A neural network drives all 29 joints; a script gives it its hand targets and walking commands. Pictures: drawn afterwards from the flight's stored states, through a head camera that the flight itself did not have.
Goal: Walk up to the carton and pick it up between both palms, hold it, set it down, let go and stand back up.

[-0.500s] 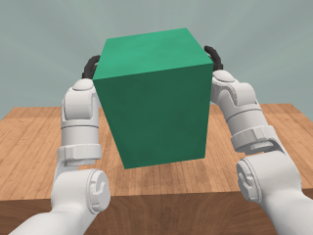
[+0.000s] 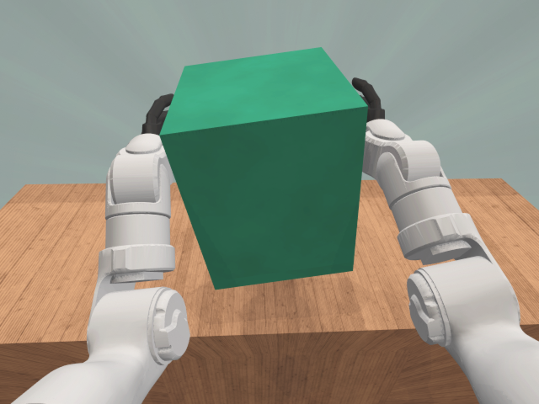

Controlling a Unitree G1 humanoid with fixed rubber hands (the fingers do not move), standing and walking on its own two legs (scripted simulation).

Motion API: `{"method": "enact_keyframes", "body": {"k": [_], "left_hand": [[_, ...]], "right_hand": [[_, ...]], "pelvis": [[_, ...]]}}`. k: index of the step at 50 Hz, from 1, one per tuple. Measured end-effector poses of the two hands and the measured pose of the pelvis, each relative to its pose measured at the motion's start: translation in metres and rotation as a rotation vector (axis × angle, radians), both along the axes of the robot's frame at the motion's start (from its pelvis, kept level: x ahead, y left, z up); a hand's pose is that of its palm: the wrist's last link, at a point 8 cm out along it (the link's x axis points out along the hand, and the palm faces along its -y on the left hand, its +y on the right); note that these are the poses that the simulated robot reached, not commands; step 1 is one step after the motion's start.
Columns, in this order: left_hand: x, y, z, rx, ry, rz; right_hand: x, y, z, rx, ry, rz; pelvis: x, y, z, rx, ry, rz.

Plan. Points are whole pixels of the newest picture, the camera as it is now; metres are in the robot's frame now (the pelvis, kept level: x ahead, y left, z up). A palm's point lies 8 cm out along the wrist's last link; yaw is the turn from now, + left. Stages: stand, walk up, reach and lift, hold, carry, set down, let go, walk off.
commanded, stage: hold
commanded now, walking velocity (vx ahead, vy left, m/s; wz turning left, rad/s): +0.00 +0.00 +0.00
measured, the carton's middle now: (268, 168) +0.36 -0.01 +0.23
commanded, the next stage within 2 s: none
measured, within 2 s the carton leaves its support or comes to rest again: neither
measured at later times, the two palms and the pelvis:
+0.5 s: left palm (155, 148) +0.37 +0.15 +0.27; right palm (367, 132) +0.37 -0.15 +0.28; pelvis +0.00 +0.00 +0.00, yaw +0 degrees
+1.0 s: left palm (154, 141) +0.38 +0.15 +0.27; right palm (367, 126) +0.38 -0.14 +0.29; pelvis +0.01 +0.00 +0.00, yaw +0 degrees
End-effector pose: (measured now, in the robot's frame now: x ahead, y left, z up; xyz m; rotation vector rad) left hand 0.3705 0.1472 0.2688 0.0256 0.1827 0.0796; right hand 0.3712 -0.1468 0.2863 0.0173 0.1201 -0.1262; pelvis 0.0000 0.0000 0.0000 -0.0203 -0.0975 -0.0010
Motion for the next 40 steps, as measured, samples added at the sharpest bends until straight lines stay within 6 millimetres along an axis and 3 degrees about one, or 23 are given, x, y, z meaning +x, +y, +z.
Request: {"method": "enact_keyframes", "body": {"k": [32,40], "left_hand": [[0.0,0.001,-0.004,-0.005,0.001,0.002],[0.004,0.002,0.008,-0.01,-0.012,0.014]], "right_hand": [[0.0,0.001,-0.002,-0.003,0.004,0.001],[0.004,0.002,0.005,-0.001,0.0,-0.002]], "pelvis": [[0.001,0.0,0.0,-0.001,-0.003,0.004],[0.003,-0.001,0.0,0.001,0.02,-0.008]]}}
